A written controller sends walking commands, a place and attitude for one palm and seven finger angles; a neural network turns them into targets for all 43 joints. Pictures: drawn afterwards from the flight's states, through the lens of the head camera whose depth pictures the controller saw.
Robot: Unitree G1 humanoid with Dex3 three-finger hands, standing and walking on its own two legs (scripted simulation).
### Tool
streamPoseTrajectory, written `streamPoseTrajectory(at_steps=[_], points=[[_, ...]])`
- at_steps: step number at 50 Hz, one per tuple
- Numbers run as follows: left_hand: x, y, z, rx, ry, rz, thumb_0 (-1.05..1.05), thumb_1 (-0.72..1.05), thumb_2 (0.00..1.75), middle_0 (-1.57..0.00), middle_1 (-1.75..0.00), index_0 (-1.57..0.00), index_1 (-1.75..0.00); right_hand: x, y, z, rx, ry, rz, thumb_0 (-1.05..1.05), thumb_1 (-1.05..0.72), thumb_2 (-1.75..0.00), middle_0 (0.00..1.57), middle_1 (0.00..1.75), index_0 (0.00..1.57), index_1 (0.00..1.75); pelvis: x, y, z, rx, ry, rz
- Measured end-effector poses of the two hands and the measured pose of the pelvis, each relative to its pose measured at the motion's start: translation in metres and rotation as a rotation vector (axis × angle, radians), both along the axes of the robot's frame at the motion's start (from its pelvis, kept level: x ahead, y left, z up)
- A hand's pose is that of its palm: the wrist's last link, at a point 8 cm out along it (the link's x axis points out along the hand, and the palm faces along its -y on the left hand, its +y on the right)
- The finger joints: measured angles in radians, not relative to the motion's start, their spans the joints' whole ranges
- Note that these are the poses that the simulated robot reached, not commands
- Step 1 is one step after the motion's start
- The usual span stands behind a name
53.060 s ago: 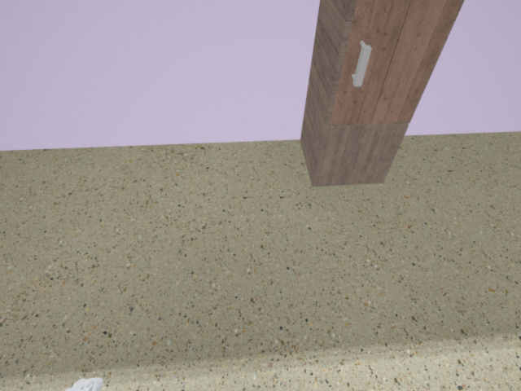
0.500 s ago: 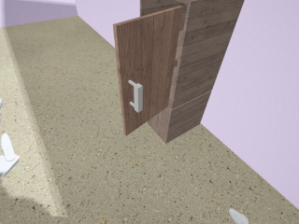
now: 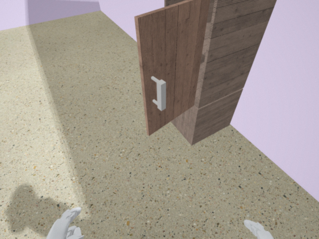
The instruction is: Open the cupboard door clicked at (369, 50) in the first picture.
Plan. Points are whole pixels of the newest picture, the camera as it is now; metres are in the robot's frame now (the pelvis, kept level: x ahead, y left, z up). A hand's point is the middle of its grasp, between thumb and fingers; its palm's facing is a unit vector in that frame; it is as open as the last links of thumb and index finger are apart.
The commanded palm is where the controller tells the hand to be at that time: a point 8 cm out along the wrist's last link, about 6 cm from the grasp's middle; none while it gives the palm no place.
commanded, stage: let the arm hang, fingers relaxed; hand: left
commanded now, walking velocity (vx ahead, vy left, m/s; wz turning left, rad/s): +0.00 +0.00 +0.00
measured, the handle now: (157, 93) +0.68 +0.04 -0.05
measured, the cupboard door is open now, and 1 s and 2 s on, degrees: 100 100 100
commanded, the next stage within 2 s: look to check the result in 0.90 s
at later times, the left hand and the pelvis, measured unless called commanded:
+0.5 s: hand out of the picture -0.05 +0.22 -0.15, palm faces +0.02 -0.96 -0.29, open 7.4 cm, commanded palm none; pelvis -0.01 +0.00 +0.01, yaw +0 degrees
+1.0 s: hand out of the picture +0.10 +0.21 -0.14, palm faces -0.02 -0.95 -0.30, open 7.4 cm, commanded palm none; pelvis +0.01 -0.01 +0.02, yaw +0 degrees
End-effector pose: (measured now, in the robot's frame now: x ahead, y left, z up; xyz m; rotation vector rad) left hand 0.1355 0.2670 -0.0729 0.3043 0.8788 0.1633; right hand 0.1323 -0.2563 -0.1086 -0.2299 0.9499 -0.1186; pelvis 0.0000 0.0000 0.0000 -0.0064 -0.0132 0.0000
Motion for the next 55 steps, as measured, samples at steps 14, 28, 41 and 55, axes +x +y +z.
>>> streamPoseTrajectory(at_steps=[14,28,41,55], points=[[-0.202,-0.031,-0.062,-0.16,0.662,0.199,0.01,0.95,0.89,-0.2,-0.3,-0.2,-0.3,-0.13,0.007,-0.014,-0.029,0.473,-0.09,0.0,-0.9,-0.9,0.2,0.3,0.2,0.3,-0.007,0.0,0.011,-0.018,-0.018,0.015],[-0.163,0.003,-0.044,-0.036,0.546,0.187,0.01,0.91,0.89,-0.2,-0.3,-0.2,-0.3,-0.125,0.014,-0.029,0.041,0.427,-0.109,0.0,-0.9,-0.9,0.21,0.3,0.2,0.3,-0.007,0.0,0.012,-0.004,-0.031,0.005],[-0.063,-0.007,-0.036,-0.04,0.325,0.083,0.0,0.91,0.89,-0.2,-0.3,-0.2,-0.3,-0.084,-0.016,-0.016,-0.008,0.319,-0.105,0.0,-0.9,-0.9,0.21,0.3,0.2,0.3,0.002,-0.007,0.014,0.002,-0.033,-0.002],[-0.051,-0.005,-0.034,-0.019,0.357,0.082,0.0,0.91,0.89,-0.2,-0.3,-0.2,-0.3,-0.071,-0.037,-0.009,-0.047,0.335,-0.104,0.0,-0.9,-0.9,0.21,0.3,0.2,0.3,0.014,-0.014,0.017,0.003,-0.028,-0.008]])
